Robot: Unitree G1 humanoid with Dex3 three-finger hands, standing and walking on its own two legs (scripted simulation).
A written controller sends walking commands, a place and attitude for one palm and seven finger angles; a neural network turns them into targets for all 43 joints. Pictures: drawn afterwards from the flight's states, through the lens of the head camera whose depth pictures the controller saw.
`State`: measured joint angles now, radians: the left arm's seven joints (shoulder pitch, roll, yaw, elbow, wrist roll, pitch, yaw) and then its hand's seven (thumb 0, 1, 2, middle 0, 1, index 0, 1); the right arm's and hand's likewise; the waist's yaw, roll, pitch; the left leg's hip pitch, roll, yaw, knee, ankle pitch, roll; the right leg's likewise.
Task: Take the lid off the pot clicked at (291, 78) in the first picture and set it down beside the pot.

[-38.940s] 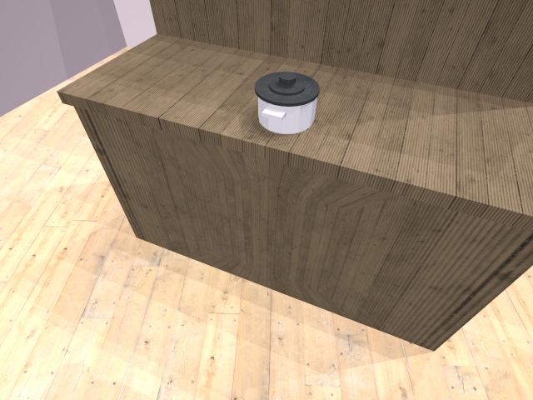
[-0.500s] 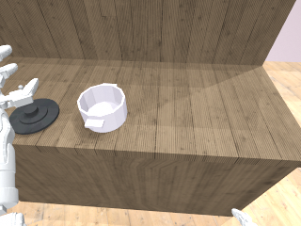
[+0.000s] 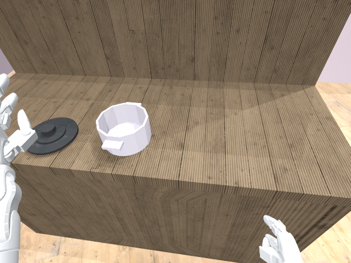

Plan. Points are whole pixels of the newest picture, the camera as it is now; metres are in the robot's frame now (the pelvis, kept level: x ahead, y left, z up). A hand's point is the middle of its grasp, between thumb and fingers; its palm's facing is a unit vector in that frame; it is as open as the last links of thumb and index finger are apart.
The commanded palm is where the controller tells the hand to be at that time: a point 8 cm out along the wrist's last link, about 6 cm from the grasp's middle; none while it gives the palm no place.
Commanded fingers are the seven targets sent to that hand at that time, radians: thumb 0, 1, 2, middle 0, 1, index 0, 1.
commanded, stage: draw the hand back to the body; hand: left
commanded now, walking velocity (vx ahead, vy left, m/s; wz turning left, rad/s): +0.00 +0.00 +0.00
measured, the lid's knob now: (48, 129) +0.46 +0.46 +0.03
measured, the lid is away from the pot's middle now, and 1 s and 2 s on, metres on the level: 0.25 0.25 0.25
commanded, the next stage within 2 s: step back with the hand held close in 0.74 s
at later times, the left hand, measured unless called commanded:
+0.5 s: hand (15, 167) +0.20 +0.28 +0.21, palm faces +0.41 -0.86 -0.32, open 7.4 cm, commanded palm +0.14 +0.32 +0.21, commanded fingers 0.00 0.90 0.90 -0.20 -0.30 -0.20 -0.30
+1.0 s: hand out of the picture +0.17 +0.31 +0.22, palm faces +0.44 -0.81 -0.39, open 7.4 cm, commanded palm +0.10 +0.34 +0.21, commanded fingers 0.00 0.90 0.90 -0.20 -0.30 -0.20 -0.30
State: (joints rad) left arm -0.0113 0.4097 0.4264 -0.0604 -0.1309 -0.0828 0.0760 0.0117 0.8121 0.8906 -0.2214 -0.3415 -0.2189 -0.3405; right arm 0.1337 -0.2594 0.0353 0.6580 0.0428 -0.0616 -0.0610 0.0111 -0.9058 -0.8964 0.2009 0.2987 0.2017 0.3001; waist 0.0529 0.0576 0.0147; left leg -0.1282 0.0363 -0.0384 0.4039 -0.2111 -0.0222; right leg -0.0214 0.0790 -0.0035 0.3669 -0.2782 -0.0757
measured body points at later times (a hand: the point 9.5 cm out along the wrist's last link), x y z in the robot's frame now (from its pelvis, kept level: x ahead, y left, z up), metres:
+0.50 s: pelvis -0.01 +0.04 +0.00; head -0.04 +0.02 +0.45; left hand +0.17 +0.33 +0.22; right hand +0.19 -0.18 -0.08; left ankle +0.01 +0.15 -0.74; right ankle -0.05 -0.07 -0.74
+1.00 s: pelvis -0.02 +0.06 +0.00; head -0.03 +0.06 +0.45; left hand +0.14 +0.35 +0.24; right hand +0.17 -0.15 -0.07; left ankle +0.01 +0.15 -0.74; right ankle -0.05 -0.07 -0.74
